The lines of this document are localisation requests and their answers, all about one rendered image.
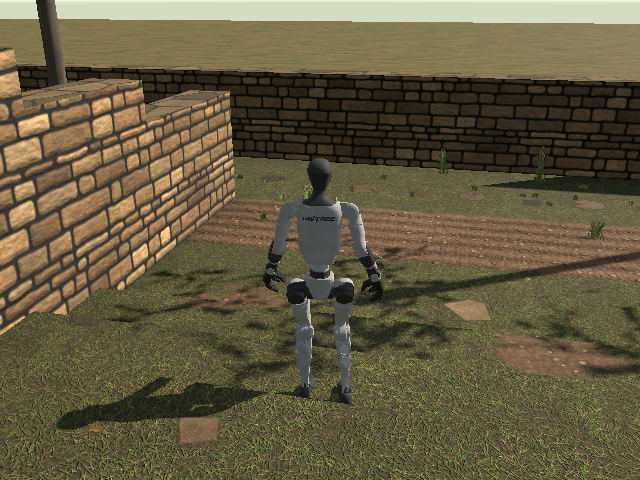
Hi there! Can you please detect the robot right shin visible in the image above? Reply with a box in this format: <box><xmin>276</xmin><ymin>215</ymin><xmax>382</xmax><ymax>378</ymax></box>
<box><xmin>336</xmin><ymin>324</ymin><xmax>351</xmax><ymax>393</ymax></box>

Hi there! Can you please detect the robot right hand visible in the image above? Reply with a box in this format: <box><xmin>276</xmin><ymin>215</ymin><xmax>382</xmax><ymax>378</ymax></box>
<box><xmin>361</xmin><ymin>277</ymin><xmax>384</xmax><ymax>302</ymax></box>

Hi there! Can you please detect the robot torso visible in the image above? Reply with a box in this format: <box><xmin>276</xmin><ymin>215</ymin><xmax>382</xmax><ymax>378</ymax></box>
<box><xmin>296</xmin><ymin>196</ymin><xmax>343</xmax><ymax>300</ymax></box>

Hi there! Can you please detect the robot left forearm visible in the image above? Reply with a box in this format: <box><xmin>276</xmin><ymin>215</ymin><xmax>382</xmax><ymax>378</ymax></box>
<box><xmin>265</xmin><ymin>240</ymin><xmax>282</xmax><ymax>275</ymax></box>

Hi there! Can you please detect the right robot upper arm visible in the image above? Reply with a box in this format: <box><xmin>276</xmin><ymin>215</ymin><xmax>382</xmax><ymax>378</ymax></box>
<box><xmin>340</xmin><ymin>202</ymin><xmax>369</xmax><ymax>258</ymax></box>

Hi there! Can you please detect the left robot upper arm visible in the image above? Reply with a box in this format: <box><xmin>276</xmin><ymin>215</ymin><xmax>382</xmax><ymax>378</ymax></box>
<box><xmin>271</xmin><ymin>201</ymin><xmax>299</xmax><ymax>255</ymax></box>

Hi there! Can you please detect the robot right forearm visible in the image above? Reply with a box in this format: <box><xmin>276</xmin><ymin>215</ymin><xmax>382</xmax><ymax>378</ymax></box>
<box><xmin>359</xmin><ymin>242</ymin><xmax>381</xmax><ymax>282</ymax></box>

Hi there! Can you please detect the robot left hand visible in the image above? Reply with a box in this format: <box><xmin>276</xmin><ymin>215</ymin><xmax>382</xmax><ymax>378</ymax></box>
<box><xmin>263</xmin><ymin>271</ymin><xmax>286</xmax><ymax>292</ymax></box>

